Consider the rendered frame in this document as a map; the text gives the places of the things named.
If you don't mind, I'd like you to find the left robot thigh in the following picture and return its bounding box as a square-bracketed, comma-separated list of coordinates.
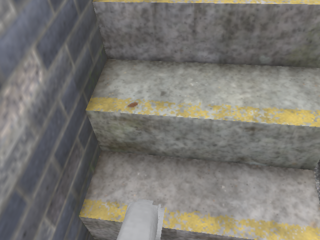
[116, 198, 165, 240]

